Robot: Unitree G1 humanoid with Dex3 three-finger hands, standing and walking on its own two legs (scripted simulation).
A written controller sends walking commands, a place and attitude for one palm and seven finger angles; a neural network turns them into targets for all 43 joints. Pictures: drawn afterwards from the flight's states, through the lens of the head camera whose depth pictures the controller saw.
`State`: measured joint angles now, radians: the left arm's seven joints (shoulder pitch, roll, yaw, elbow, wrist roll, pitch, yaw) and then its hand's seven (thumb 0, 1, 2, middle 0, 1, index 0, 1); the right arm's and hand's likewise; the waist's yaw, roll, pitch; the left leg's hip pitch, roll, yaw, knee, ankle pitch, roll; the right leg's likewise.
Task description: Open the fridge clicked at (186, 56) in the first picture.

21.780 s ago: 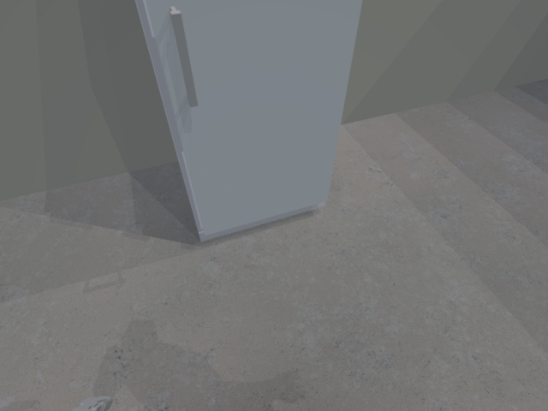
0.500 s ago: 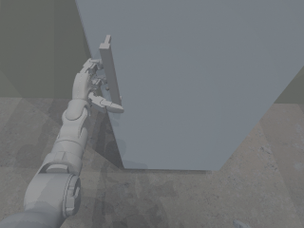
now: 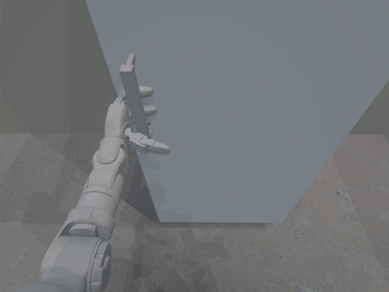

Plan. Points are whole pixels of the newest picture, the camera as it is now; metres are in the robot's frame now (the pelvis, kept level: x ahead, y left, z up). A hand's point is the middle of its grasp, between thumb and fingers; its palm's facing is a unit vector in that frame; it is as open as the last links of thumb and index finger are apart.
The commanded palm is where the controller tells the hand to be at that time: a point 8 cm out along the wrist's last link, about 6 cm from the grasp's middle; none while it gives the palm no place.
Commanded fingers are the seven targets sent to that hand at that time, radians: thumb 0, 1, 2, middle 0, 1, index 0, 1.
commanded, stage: slide the fingers in behind the handle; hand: left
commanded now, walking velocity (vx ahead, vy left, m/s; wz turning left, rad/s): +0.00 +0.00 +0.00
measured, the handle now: (140, 108) +0.49 +0.12 +0.11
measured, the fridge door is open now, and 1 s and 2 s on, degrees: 0 0 0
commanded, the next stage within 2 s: grip the handle and tug to test in 0.66 s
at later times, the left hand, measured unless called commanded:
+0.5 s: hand (148, 123) +0.43 +0.10 +0.12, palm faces -0.02 -1.00 -0.02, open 14.2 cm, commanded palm +0.40 +0.14 +0.12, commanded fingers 0.00 -0.50 0.30 -0.30 -1.20 -0.30 -1.20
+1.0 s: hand (147, 123) +0.43 +0.10 +0.12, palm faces -0.05 -1.00 -0.01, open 12.7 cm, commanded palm +0.40 +0.15 +0.12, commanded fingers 0.00 0.11 0.56 -0.37 -1.29 -0.37 -1.29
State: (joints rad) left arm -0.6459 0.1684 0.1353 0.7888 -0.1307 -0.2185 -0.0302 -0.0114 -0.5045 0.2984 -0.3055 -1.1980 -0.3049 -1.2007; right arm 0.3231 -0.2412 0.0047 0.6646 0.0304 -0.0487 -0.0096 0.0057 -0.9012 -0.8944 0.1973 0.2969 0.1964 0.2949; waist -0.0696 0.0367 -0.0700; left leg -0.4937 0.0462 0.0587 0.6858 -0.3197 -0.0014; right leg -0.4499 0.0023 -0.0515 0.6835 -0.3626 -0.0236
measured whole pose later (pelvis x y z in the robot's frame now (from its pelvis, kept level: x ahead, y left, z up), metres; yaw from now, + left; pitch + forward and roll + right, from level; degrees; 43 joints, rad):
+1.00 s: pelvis +0.00 +0.00 +0.00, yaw +1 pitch +7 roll +0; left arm -0.65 0.16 0.10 0.79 -0.13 -0.22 -0.03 -0.01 -0.29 0.39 -0.32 -1.23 -0.30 -1.23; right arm 0.30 -0.24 0.01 0.67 0.03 -0.05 -0.01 0.01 -0.90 -0.89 0.20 0.30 0.20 0.29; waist -0.06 0.03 -0.06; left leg -0.48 0.04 0.05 0.67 -0.32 0.00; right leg -0.43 0.00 -0.06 0.67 -0.36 -0.02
